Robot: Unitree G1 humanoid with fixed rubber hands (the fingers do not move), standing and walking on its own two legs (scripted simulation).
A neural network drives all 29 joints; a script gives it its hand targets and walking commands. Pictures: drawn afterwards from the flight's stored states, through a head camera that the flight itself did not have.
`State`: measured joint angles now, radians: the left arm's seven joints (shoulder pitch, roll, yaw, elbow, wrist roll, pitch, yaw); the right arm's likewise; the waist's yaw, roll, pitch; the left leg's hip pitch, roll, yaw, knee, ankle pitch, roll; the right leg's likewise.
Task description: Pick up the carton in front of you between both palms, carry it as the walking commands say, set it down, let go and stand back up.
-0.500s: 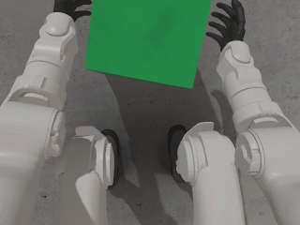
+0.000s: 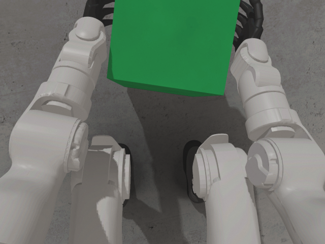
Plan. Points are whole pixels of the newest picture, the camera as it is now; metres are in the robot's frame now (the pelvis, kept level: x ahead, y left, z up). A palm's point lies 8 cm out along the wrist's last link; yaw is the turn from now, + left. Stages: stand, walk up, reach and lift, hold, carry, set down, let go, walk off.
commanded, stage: reach and lift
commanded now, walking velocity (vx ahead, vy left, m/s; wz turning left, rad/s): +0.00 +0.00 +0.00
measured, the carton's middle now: (167, 47) +0.51 -0.01 -0.23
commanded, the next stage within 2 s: none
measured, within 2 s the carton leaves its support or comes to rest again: neither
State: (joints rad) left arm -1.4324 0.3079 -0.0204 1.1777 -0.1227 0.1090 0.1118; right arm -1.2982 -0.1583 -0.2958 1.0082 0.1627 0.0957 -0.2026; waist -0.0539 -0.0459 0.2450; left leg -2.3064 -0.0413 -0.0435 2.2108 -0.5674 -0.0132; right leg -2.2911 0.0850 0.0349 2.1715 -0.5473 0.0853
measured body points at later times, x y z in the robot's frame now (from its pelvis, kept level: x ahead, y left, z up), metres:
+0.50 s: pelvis +0.00 -0.01 +0.11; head +0.25 +0.02 +0.48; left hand +0.51 +0.16 +0.04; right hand +0.49 -0.15 +0.04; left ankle +0.11 +0.12 -0.33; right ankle +0.12 -0.13 -0.33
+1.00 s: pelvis +0.04 -0.01 +0.24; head +0.21 +0.01 +0.66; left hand +0.46 +0.16 +0.18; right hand +0.46 -0.14 +0.19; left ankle +0.11 +0.12 -0.33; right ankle +0.12 -0.13 -0.33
